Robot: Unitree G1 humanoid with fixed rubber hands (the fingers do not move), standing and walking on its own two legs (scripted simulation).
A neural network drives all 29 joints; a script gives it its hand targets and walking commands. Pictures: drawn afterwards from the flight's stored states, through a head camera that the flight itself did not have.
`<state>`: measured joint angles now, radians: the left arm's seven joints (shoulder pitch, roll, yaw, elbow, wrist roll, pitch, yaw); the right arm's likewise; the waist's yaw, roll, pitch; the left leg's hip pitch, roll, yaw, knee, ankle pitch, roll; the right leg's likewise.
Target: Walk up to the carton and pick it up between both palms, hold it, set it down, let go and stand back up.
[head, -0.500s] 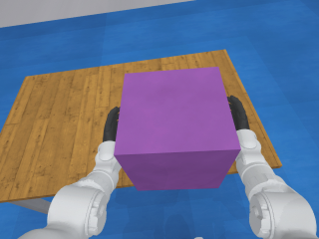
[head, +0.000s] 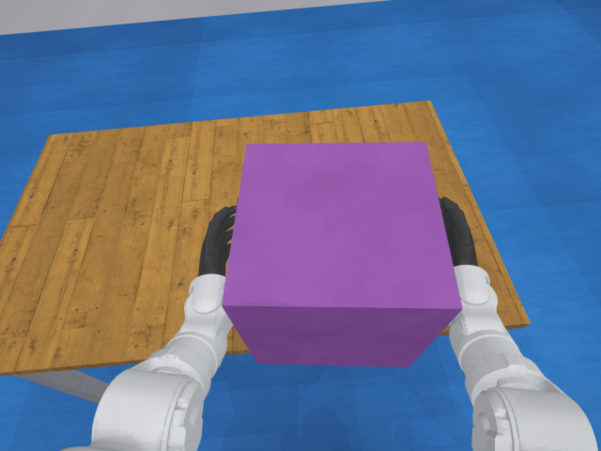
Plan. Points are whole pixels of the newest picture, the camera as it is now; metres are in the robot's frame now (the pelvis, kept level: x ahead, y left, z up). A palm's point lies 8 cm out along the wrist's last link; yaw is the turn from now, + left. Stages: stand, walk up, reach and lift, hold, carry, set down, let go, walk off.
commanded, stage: reach and lift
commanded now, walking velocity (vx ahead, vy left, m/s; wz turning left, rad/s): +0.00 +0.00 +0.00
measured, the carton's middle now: (333, 263) +0.40 -0.06 -0.03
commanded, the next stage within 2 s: none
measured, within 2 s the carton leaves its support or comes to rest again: leaves its support in 0.22 s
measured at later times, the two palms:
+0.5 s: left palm (208, 253) +0.39 +0.12 +0.04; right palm (463, 244) +0.37 -0.22 +0.04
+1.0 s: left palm (176, 244) +0.39 +0.15 +0.07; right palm (445, 226) +0.38 -0.19 +0.08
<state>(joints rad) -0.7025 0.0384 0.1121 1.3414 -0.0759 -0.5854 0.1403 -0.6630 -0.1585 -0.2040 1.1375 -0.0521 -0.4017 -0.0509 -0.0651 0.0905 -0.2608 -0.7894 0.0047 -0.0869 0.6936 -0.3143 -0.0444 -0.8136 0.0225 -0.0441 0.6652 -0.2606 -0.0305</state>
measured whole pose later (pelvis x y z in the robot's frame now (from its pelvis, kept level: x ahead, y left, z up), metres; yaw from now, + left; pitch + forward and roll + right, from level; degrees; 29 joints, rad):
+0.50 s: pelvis -0.01 +0.00 +0.00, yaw +0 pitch +22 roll +0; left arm -0.75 0.06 0.09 1.33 -0.08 -0.53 0.13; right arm -0.68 -0.16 -0.20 1.12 -0.05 -0.37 -0.08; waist -0.05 0.06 -0.27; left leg -0.75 0.00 -0.08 0.64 -0.28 -0.04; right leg -0.78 0.02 -0.03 0.64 -0.24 -0.03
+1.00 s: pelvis +0.01 +0.01 +0.03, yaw +2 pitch +17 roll -1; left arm -0.54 0.10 -0.05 0.99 -0.18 -0.34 0.17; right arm -0.52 -0.16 -0.01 0.81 0.14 -0.16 -0.15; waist -0.07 0.08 -0.26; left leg -0.55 0.00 -0.12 0.50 -0.24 -0.03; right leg -0.53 0.02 -0.06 0.42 -0.18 -0.02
